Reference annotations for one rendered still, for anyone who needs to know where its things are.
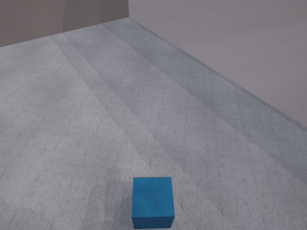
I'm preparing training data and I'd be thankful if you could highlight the carton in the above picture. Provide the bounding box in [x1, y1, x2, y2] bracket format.
[131, 176, 176, 229]

